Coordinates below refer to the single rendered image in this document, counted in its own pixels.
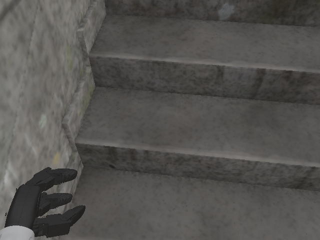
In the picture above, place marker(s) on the left robot hand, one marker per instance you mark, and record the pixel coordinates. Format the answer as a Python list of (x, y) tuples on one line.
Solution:
[(29, 203)]

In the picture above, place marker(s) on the robot left forearm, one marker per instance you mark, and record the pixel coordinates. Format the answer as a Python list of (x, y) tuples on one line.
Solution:
[(16, 232)]

